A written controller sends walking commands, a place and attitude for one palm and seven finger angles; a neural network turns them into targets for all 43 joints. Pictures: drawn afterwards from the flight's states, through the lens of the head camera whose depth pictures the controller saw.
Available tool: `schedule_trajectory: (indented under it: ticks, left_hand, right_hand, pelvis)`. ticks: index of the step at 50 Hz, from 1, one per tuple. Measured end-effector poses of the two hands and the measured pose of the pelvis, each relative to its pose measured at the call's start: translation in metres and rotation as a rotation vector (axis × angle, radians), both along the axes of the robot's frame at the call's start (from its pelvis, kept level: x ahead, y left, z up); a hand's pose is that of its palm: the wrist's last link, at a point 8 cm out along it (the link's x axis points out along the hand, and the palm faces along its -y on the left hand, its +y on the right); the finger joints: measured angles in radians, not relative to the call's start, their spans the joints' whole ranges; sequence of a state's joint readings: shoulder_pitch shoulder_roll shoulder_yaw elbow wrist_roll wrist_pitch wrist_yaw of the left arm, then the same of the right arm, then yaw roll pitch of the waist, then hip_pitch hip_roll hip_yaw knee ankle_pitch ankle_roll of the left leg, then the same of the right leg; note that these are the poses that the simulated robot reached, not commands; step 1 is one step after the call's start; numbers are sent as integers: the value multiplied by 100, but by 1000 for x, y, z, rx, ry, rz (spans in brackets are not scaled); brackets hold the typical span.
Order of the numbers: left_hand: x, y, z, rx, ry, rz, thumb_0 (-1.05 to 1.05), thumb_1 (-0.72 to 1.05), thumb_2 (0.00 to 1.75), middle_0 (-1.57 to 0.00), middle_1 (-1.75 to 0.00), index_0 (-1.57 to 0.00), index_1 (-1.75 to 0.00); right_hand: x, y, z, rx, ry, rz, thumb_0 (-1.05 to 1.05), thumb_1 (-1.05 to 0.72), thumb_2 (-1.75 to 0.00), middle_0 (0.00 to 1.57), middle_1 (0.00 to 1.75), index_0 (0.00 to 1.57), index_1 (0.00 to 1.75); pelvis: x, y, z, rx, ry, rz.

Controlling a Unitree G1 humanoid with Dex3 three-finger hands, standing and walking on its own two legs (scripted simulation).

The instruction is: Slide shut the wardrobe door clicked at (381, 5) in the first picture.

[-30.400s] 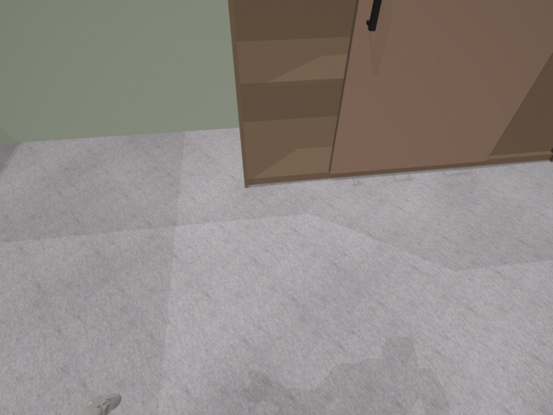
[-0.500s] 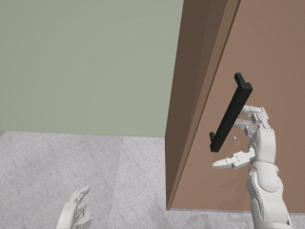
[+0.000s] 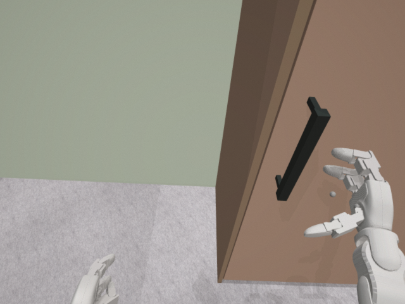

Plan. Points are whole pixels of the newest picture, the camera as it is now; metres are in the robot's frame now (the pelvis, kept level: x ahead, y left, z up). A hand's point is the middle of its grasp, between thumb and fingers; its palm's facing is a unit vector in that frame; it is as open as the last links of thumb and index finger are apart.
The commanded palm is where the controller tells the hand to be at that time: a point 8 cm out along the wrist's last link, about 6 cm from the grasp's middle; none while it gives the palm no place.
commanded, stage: slip the hand off the handle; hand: right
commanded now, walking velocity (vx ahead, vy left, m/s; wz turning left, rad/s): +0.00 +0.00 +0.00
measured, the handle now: (295, 154) +0.37 -0.17 +0.14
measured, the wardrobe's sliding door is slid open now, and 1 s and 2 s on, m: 0.00 0.00 0.00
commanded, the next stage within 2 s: draw the hand back to the body in 0.54 s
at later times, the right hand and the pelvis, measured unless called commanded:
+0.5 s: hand (349, 244) +0.20 -0.21 +0.12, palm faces +0.22 +0.96 -0.14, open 14.6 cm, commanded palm +0.16 -0.26 +0.13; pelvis -0.01 +0.00 +0.00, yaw -1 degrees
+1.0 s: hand (374, 243) +0.19 -0.23 +0.15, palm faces +0.11 +0.99 -0.07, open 14.6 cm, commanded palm +0.15 -0.27 +0.15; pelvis +0.01 -0.01 +0.00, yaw -1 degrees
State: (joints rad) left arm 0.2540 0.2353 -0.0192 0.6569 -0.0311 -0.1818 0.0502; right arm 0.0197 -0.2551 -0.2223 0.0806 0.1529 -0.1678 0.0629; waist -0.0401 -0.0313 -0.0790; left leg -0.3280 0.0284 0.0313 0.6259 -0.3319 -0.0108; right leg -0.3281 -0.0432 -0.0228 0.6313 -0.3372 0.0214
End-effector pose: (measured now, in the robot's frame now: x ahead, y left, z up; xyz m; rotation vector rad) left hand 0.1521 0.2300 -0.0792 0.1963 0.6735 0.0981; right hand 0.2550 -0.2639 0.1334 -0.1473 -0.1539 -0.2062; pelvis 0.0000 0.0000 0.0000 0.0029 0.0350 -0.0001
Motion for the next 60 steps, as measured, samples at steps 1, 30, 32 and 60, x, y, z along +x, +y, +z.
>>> schedule_trajectory:
  ticks: [1, 30, 32, 60]
  left_hand:
    - [-1, 1, 0, -1, -2, 2, 2, 90, 90, -20, -30, -20, -30]
    - [24, -21, 19, -6, -157, -106, 2, 90, 90, -20, -30, -20, -30]
    - [26, -22, 18, 0, -158, -119, 2, 90, 90, -20, -30, -20, -30]
    - [45, -28, 40, 3, -278, -117, 2, 90, 90, -20, -30, -20, -30]
  right_hand:
    - [-3, 1, -1, 1, 4, 5, -1, 55, -20, 25, 115, 25, 115]
    - [-103, -4, -8, -13, 43, -50, -1, 55, -20, 26, 115, 25, 115]
    - [-106, -3, -6, -16, 26, -51, -1, 55, -20, 25, 115, 25, 115]
    - [-103, -17, 10, 18, 132, 63, -1, 50, -23, 25, 112, 25, 113]
  pelvis:
    - [0, 0, 0, 0, -1, 1]
    - [-7, 0, -3, 8, -32, -25]
    - [-8, 0, -4, 10, -33, -32]
    - [2, -5, 0, 15, -68, -36]
